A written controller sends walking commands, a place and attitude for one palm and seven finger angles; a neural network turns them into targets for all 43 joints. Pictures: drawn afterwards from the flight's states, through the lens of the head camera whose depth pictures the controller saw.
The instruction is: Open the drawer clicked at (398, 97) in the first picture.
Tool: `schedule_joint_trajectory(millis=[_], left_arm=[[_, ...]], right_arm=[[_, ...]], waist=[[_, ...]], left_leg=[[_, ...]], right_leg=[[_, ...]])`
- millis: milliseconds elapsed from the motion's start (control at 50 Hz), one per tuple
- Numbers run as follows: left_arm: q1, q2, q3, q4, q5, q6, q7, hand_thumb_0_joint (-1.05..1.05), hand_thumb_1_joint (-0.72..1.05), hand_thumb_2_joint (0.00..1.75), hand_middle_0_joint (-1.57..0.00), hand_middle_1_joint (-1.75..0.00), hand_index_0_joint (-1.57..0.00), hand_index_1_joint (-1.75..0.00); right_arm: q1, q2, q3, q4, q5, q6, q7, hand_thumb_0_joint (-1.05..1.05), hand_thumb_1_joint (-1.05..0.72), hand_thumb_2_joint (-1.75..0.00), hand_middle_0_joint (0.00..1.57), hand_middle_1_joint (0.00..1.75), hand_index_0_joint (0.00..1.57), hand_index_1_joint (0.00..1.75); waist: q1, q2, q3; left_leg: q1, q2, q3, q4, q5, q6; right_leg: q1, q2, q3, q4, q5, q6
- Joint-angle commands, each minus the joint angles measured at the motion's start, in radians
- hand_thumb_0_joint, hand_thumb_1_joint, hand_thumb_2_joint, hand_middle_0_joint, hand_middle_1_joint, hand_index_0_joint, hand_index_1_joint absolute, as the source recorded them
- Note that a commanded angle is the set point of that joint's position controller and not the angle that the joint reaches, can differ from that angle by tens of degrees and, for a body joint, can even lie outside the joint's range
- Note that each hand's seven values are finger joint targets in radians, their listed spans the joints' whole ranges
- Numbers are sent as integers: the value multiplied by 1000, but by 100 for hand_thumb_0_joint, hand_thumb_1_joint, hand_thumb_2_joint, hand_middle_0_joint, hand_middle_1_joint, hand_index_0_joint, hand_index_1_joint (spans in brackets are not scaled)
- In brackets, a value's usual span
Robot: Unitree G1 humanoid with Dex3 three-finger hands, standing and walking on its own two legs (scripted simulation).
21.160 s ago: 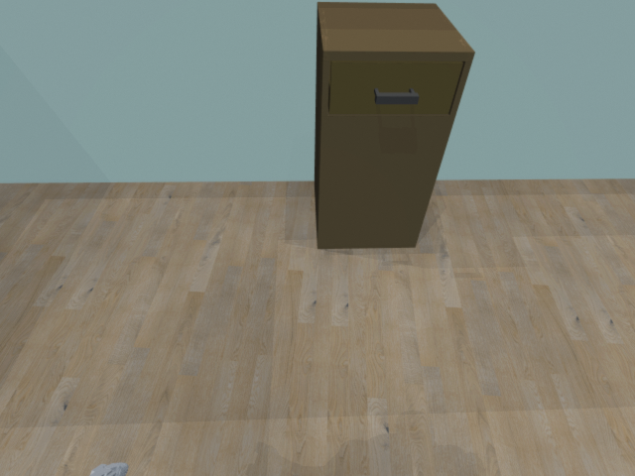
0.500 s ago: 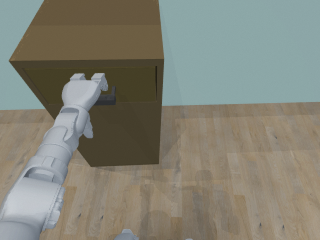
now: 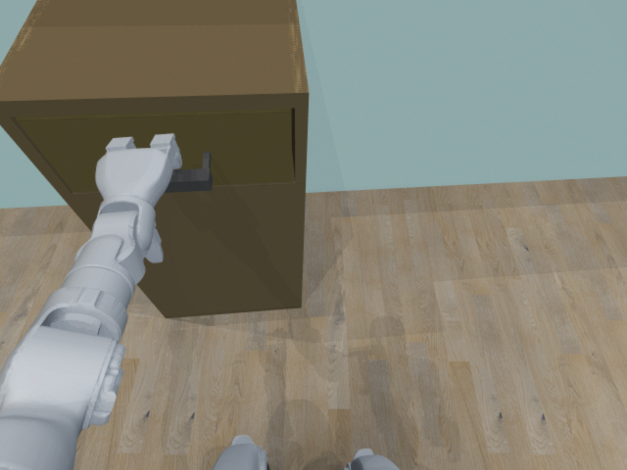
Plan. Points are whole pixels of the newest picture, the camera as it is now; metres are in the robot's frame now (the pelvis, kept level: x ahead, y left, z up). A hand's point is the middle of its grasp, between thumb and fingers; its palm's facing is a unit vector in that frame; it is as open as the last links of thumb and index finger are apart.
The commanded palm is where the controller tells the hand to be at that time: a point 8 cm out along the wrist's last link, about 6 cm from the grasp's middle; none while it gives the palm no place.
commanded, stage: lower the fingers behind the handle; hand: left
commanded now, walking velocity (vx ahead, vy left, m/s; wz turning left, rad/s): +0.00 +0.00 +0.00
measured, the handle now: (171, 170) +0.55 +0.20 +0.00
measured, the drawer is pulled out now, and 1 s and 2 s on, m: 0.00 0.00 0.00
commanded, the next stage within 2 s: lift the fingers back up to retry in 0.70 s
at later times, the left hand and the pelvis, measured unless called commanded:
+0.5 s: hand (153, 198) +0.49 +0.21 +0.02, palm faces -0.03 +0.02 -1.00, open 13.9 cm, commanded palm +0.47 +0.19 +0.04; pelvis -0.03 +0.01 -0.02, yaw +0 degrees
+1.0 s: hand (152, 197) +0.49 +0.21 +0.02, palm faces -0.04 -0.02 -1.00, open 13.9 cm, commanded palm +0.48 +0.19 +0.07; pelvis -0.03 +0.01 -0.02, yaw +0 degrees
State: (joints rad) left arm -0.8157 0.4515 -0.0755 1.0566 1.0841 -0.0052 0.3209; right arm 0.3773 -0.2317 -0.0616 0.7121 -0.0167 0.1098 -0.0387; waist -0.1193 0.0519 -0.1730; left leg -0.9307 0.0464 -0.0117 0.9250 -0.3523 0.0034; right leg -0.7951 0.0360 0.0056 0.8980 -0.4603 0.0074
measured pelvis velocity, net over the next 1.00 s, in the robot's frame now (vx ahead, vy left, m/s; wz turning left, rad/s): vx -0.03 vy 0.01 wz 0.00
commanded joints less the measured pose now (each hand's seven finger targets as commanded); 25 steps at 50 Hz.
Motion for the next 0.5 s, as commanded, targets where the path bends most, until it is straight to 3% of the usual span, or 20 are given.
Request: schedule_joint_trajectory(millis=[0,60,100,120,140,220,260,300,340,400,420,460,480], left_arm=[[-321,106,7,-102,0,-15,14,0,-50,30,-30,-120,-30,-120],[-359,110,-3,-62,7,9,28,0,-50,30,-30,-120,-30,-120],[-405,87,-26,-68,7,27,37,0,-50,30,-30,-120,-30,-120],[-394,110,-3,-47,5,39,38,0,-50,30,-30,-120,-30,-120],[-416,120,-8,-46,11,46,40,0,-50,30,-30,-120,-30,-120],[-425,83,-39,3,-5,81,21,0,-50,30,-30,-120,-30,-120],[-402,112,-27,39,-4,95,10,0,-50,30,-30,-120,-30,-120],[-396,121,-28,47,-10,99,-9,0,-50,30,-30,-120,-30,-120],[-433,112,-44,33,-18,94,-24,0,-50,30,-30,-120,-30,-120],[-418,136,-30,36,-18,86,-41,0,-50,30,-30,-120,-30,-120],[-439,119,-45,29,-19,82,-48,0,-50,30,-30,-120,-30,-120],[-420,88,-63,18,-20,71,-54,0,-50,30,-30,-120,-30,-120],[-417,111,-45,21,-20,69,-53,0,-50,30,-30,-120,-30,-120]], right_arm=[[117,-156,-58,-57,-1,-19,-2,0,-90,-90,20,30,20,30],[122,-161,-55,-49,3,-21,1,0,-90,-90,20,30,20,30],[128,-161,-55,-46,0,-25,4,0,-90,-90,20,30,20,30],[129,-161,-55,-45,1,-26,5,0,-90,-90,20,30,20,30],[129,-165,-51,-45,0,-25,4,0,-90,-90,20,30,20,30],[129,-164,-43,-48,0,-27,4,0,-90,-90,20,30,20,30],[123,-167,-37,-56,4,-27,1,0,-90,-90,20,30,20,30],[120,-168,-30,-66,5,-27,-2,0,-90,-90,20,30,20,30],[119,-168,-27,-70,6,-31,-4,0,-90,-90,20,30,20,30],[118,-170,-22,-79,7,-32,-10,0,-90,-90,20,30,20,30],[119,-169,-24,-78,7,-35,-11,0,-90,-90,20,30,20,30],[119,-167,-25,-83,8,-39,-11,0,-90,-90,20,30,20,30],[120,-168,-23,-81,8,-40,-12,0,-90,-90,20,30,20,30]], waist=[[-31,-25,-296],[-50,-34,-264],[-61,-20,-282],[-54,-21,-281],[-64,-5,-297],[-75,-21,-282],[-73,-22,-270],[-69,-36,-267],[-83,-33,-271],[-74,-30,-263],[-84,-28,-264],[-80,-22,-266],[-77,-29,-266]], left_leg=[[357,-42,17,-48,203,44],[321,-41,8,-40,158,45],[326,-42,5,-34,143,46],[320,-44,6,-30,144,47],[324,-41,4,-26,138,45],[293,-44,-2,-18,106,47],[268,-43,4,-10,79,48],[242,-45,4,-9,58,48],[242,-44,3,-7,37,51],[218,-45,1,-3,10,51],[228,-43,-6,-4,9,50],[234,-41,-7,0,-3,50],[225,-39,-7,3,-5,50]], right_leg=[[-41,46,-50,-120,226,-39],[-89,46,-52,-109,183,-38],[-111,46,-54,-103,167,-38],[-108,46,-53,-104,165,-39],[-122,45,-53,-91,161,-37],[-143,45,-59,-83,136,-37],[-150,43,-56,-79,118,-34],[-141,42,-56,-74,104,-32],[-152,40,-57,-73,90,-28],[-160,39,-55,-65,68,-30],[-174,40,-57,-61,66,-31],[-193,40,-59,-54,55,-31],[-192,39,-58,-53,54,-30]])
